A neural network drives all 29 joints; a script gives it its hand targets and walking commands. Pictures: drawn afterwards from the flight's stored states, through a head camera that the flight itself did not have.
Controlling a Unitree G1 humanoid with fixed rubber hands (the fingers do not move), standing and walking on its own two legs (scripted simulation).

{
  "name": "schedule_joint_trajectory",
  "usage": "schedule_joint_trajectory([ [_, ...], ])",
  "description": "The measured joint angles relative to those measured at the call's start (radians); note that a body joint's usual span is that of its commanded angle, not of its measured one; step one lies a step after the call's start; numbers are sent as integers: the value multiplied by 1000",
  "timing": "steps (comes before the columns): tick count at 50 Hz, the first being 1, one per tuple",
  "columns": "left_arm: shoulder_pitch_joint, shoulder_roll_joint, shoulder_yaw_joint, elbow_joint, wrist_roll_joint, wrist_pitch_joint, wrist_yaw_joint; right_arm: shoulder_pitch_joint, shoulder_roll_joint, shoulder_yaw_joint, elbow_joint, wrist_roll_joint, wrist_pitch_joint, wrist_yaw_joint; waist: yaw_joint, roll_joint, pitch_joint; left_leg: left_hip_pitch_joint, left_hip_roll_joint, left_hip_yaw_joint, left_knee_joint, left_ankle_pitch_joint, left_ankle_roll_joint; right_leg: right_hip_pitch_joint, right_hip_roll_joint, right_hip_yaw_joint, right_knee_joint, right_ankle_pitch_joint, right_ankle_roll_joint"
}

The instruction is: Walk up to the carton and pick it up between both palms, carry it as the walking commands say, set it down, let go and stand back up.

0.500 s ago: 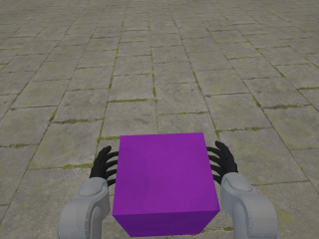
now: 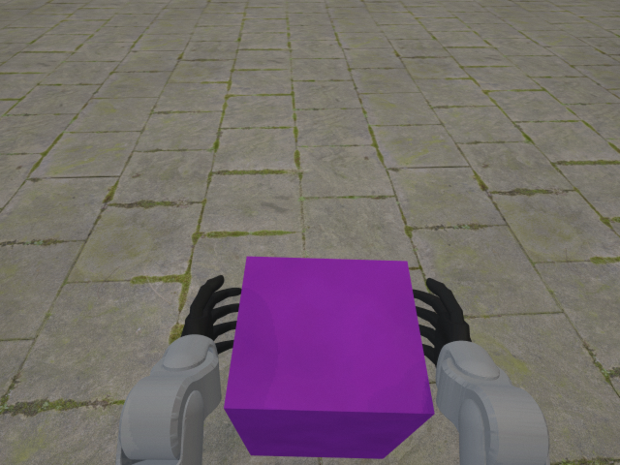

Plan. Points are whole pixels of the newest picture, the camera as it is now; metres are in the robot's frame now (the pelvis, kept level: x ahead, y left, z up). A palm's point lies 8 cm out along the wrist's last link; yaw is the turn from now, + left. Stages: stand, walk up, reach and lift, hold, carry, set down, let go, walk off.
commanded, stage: carry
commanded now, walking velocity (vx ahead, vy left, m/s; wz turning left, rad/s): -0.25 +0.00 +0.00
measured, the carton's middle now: (321, 367) +0.26 +0.00 +0.02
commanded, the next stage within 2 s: none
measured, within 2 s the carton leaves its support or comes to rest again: neither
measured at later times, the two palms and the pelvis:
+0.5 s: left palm out of the picture +0.03 +0.17 +0.08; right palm out of the picture +0.06 -0.10 +0.09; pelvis -0.19 +0.01 +0.00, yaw +3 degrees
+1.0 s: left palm out of the picture -0.15 +0.10 +0.09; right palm out of the picture -0.15 -0.17 +0.08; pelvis -0.39 -0.02 +0.01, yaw +0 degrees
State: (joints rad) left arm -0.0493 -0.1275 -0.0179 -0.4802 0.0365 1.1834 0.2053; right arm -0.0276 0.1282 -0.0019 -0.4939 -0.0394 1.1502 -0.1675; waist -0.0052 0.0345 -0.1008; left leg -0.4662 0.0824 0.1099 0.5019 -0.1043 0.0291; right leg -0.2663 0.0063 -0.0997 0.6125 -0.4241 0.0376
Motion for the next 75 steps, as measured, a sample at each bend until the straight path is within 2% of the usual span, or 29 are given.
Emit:
schedule_joint_trajectory([
  [2,-2,-1,3,13,-1,-9,-4,-8,-1,-2,9,-1,-1,-2,-2,14,8,-41,7,2,28,0,-14,23,2,-4,-99,88,-34],
  [3,5,-1,-1,30,-1,-15,-6,0,-1,-6,15,-1,2,-3,-3,19,14,-63,7,-5,70,-93,-25,5,4,-2,-83,100,-52],
  [5,28,0,-8,41,-2,-20,-9,18,0,-5,19,2,9,-6,-10,6,32,-122,-21,-35,285,-266,-46,-14,-13,5,-67,110,-72],
  [8,67,-3,-4,8,4,-32,-15,23,0,16,12,6,6,-10,-20,-6,54,-162,-55,-64,576,-297,-64,-31,-34,19,-83,147,-76],
  [11,79,-4,6,-25,5,-43,-20,13,0,32,-1,7,-1,-14,-23,-12,58,-128,-58,-65,671,-321,-83,-61,-47,19,-87,184,-77],
  [14,74,-3,8,-43,7,-45,-24,-1,-1,35,-15,8,2,-18,-18,-19,45,-43,-55,-56,571,-369,-85,-97,-58,7,-94,219,-77],
  [18,60,-2,5,-38,14,-31,-24,-6,-1,27,-11,10,8,-18,3,-40,20,95,-66,-37,325,-389,-70,-149,-69,-8,-111,275,-72],
  [21,53,-2,-2,-29,17,-20,-21,-4,0,17,-5,13,10,-15,10,-51,5,220,-64,-5,45,-283,-49,-198,-72,-22,-102,312,-57],
  [22,51,-1,3,-20,17,-19,-20,0,0,19,9,12,4,-14,12,-73,7,217,-77,2,21,-235,-26,-217,-85,-16,-80,301,-46],
  [23,58,-1,5,-12,16,-15,-19,9,1,22,24,12,1,-12,13,-82,7,204,-81,2,32,-220,-8,-235,-86,-11,-32,210,-31],
  [25,72,-3,4,-6,13,-7,-16,26,1,25,35,13,0,-10,18,-68,14,187,-62,-6,44,-210,10,-287,-55,10,178,42,-11],
  [28,64,-2,-7,-7,8,-5,-9,46,2,17,18,11,-11,-5,27,-54,25,169,-39,-17,28,-173,14,-338,-9,51,478,16,-5],
  [30,50,-1,-16,-6,6,-8,-6,49,3,8,4,10,-17,-2,30,-48,27,148,-29,-20,24,-147,15,-330,8,67,565,19,3],
  [33,29,0,-22,-11,4,-9,0,41,2,-2,-12,11,-20,1,27,-39,24,111,-17,-18,26,-115,16,-257,11,65,511,-9,13],
  [38,12,0,-15,-18,3,-1,5,15,0,-6,-15,10,-7,2,11,-19,10,44,-5,2,2,-42,14,-100,2,32,236,-69,12],
  [42,4,0,-1,-18,-4,-3,2,-3,0,0,-15,4,3,-1,0,-10,9,-27,-8,20,5,19,-1,33,-18,1,-79,32,-8],
  [43,8,-1,-4,-3,-4,-11,0,-3,-1,-4,-7,4,3,-3,-1,7,17,-46,1,13,21,2,-12,21,-9,-1,-88,60,-27],
  [44,17,-1,-9,12,-4,-16,-2,6,-1,-7,-2,4,7,-4,-2,12,23,-65,-1,6,65,-100,-28,4,-8,1,-74,75,-44],
  [46,43,-1,-16,18,-5,-21,-5,28,1,-5,-2,7,13,-6,-10,-1,40,-117,-29,-22,275,-261,-51,-14,-25,7,-65,99,-65],
  [49,79,-3,-8,-17,-2,-32,-12,36,1,21,-12,8,8,-11,-21,-11,63,-148,-63,-56,563,-297,-68,-27,-45,18,-86,146,-71],
  [52,84,-4,3,-46,-2,-40,-18,25,0,36,-27,7,1,-17,-23,-14,66,-107,-65,-62,648,-330,-84,-56,-56,14,-94,184,-72],
  [58,65,-3,0,-59,10,-29,-23,3,0,30,-37,10,12,-20,-2,-37,32,87,-63,-43,349,-395,-75,-135,-73,-13,-111,262,-70],
  [62,54,-1,-5,-43,16,-15,-20,3,0,17,-20,15,14,-16,11,-65,12,227,-66,-3,18,-270,-47,-205,-84,-25,-87,307,-51],
  [63,58,-1,-1,-32,15,-12,-19,9,1,19,-1,16,9,-15,13,-82,14,215,-76,-1,21,-245,-28,-221,-92,-16,-61,257,-37],
  [65,75,-3,-1,-21,13,-3,-16,26,1,23,18,17,9,-12,20,-75,17,198,-64,-6,31,-216,-3,-262,-70,-1,97,93,-12],
  [67,79,-3,-5,-21,9,2,-12,44,2,23,16,17,4,-10,27,-66,19,193,-48,-11,15,-187,6,-292,-42,24,275,60,-3],
  [69,70,-1,-13,-18,7,3,-8,55,3,16,7,16,-3,-7,32,-61,14,184,-40,-13,-2,-159,7,-292,-25,47,376,69,2],
  [71,56,-1,-19,-15,5,1,-5,56,3,7,-3,14,-8,-4,34,-56,4,167,-35,-12,-9,-137,8,-254,-20,58,371,59,8],
  [75,34,0,-18,-12,6,6,-1,39,2,0,-5,13,-3,-2,20,-43,-20,126,-28,3,-10,-105,11,-114,-28,36,174,11,18],
])
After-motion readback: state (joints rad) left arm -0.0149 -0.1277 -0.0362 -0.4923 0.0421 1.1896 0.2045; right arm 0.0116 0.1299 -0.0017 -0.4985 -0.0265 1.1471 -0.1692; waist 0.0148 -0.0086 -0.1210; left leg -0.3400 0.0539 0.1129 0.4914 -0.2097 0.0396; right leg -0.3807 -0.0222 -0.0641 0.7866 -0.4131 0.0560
